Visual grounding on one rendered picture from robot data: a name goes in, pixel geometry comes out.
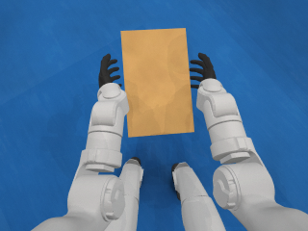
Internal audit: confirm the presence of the carton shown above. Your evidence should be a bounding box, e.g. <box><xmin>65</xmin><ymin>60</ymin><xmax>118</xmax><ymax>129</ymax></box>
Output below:
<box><xmin>120</xmin><ymin>28</ymin><xmax>194</xmax><ymax>138</ymax></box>

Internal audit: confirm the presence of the robot right forearm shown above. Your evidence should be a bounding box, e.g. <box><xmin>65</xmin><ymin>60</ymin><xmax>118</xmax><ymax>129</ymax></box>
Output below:
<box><xmin>196</xmin><ymin>78</ymin><xmax>275</xmax><ymax>196</ymax></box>

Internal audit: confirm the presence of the left robot thigh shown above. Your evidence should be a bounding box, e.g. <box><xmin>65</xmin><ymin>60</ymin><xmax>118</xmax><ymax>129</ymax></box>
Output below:
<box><xmin>104</xmin><ymin>163</ymin><xmax>143</xmax><ymax>231</ymax></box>

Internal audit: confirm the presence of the right robot upper arm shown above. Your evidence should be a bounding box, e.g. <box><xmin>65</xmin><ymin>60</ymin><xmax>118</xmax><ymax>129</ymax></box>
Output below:
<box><xmin>213</xmin><ymin>162</ymin><xmax>308</xmax><ymax>231</ymax></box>

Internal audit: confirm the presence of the right robot foot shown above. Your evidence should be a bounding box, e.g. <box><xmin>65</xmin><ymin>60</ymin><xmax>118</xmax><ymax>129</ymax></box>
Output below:
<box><xmin>171</xmin><ymin>163</ymin><xmax>181</xmax><ymax>200</ymax></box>

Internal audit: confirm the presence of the robot right hand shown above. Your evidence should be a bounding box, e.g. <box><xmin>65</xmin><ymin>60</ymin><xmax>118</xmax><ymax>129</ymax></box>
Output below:
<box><xmin>189</xmin><ymin>52</ymin><xmax>217</xmax><ymax>89</ymax></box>

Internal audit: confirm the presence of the robot left forearm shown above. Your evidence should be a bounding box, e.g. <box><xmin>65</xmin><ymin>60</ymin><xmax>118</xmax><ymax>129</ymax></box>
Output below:
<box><xmin>67</xmin><ymin>83</ymin><xmax>130</xmax><ymax>208</ymax></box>

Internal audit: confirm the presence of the robot left hand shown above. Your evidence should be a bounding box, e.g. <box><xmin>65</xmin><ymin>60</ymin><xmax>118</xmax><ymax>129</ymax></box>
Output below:
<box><xmin>98</xmin><ymin>53</ymin><xmax>122</xmax><ymax>88</ymax></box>

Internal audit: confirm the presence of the left robot upper arm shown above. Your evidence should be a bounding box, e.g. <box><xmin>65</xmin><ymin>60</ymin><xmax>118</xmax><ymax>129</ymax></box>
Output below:
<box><xmin>31</xmin><ymin>174</ymin><xmax>126</xmax><ymax>231</ymax></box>

